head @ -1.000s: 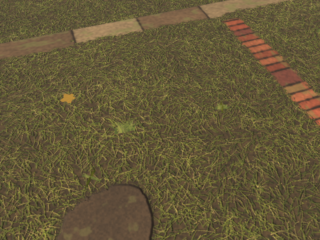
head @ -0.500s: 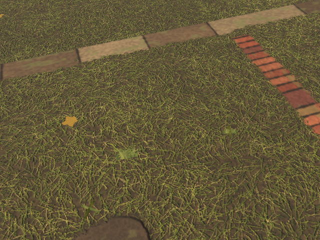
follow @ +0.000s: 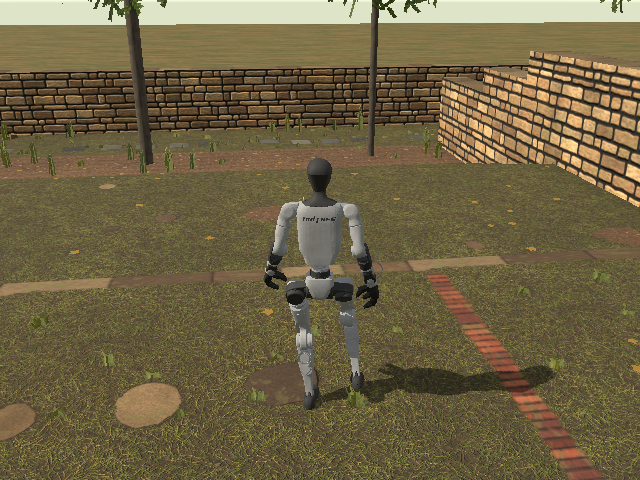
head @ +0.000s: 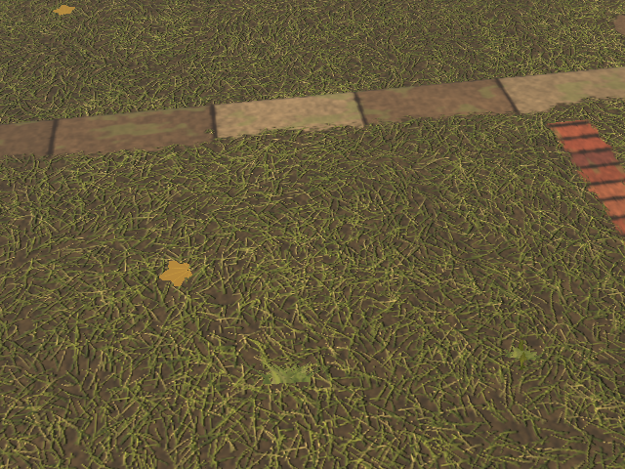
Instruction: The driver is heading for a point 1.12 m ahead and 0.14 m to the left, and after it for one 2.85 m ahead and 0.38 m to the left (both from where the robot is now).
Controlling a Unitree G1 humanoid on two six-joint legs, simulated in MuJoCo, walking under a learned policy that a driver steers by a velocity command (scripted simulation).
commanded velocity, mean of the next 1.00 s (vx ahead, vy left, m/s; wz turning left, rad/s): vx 0.50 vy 0.00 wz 0.39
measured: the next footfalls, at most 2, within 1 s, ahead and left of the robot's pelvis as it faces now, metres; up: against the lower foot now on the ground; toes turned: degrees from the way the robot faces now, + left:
right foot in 0.24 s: +0.31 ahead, -0.14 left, +0.00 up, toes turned +13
left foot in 0.78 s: +0.49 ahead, +0.21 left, +0.00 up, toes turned +27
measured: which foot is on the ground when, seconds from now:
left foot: down 0.00-0.26, up 0.28-0.76, down 0.78-1.00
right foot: up 0.00-0.22, down 0.24-0.78, up 0.80-1.00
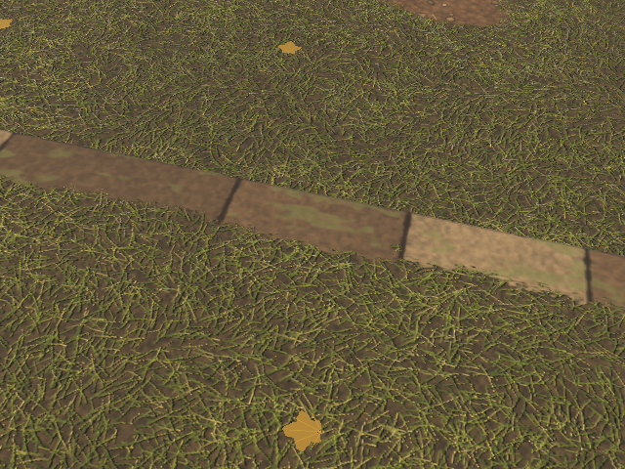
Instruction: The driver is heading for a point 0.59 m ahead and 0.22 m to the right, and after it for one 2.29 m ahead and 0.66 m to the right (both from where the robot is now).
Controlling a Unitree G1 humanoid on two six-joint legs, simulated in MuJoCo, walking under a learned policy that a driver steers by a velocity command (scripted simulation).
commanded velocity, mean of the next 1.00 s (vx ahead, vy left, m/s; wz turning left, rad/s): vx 0.44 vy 0.00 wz -0.52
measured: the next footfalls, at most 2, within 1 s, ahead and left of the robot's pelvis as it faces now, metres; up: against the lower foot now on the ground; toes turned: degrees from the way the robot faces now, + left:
right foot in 0.34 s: +0.33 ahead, -0.16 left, +0.00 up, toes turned -13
left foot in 0.82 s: +0.65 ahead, -0.06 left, +0.00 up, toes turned -32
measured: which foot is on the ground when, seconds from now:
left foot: down 0.00-0.36, up 0.38-0.80, down 0.82-1.00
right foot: up 0.00-0.32, down 0.34-0.82, up 0.84-1.00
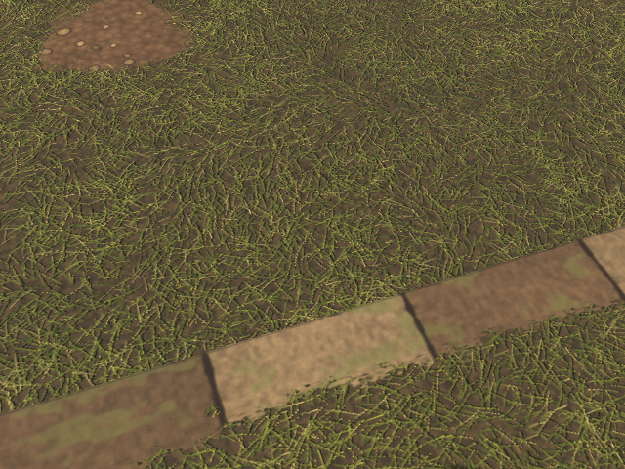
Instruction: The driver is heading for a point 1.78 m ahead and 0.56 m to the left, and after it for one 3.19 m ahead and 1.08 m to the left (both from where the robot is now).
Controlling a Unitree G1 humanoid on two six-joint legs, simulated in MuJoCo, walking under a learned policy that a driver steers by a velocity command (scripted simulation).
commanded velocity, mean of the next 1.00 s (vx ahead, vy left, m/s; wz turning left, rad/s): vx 0.04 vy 0.00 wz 0.32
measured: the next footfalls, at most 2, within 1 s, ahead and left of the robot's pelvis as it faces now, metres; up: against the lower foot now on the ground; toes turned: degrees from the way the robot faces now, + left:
right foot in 0.22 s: +0.12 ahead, -0.15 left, +0.00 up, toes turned +1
left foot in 0.46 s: +0.09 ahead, +0.09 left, +0.00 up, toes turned +10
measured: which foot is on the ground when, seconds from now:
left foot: down 0.00-0.22, up 0.24-0.44, down 0.46-0.92, up 0.94-1.00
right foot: up 0.00-0.20, down 0.22-0.48, up 0.50-0.90, down 0.92-1.00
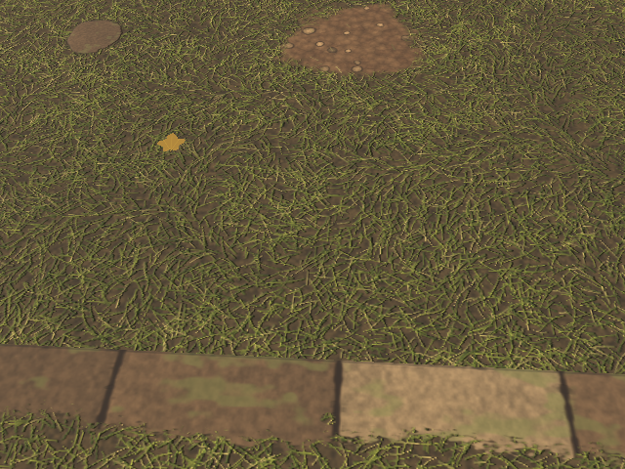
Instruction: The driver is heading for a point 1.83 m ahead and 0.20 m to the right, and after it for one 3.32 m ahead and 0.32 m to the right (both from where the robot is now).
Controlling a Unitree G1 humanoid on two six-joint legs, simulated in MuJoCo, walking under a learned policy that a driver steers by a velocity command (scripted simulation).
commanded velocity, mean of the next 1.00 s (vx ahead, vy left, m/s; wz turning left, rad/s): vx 0.00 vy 0.00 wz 0.18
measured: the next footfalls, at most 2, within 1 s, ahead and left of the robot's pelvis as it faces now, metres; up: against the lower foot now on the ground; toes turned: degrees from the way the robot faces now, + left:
left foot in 0.30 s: +0.00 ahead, +0.15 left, +0.00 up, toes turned +7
right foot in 0.62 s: +0.02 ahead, -0.10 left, +0.00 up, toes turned +9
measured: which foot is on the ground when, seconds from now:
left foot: up 0.00-0.28, down 0.30-1.00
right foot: down 0.00-0.32, up 0.34-0.60, down 0.62-1.00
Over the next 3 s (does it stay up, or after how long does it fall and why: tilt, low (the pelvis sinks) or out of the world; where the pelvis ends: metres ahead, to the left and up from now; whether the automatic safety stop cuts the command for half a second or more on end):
stays up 0.56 0.11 -0.01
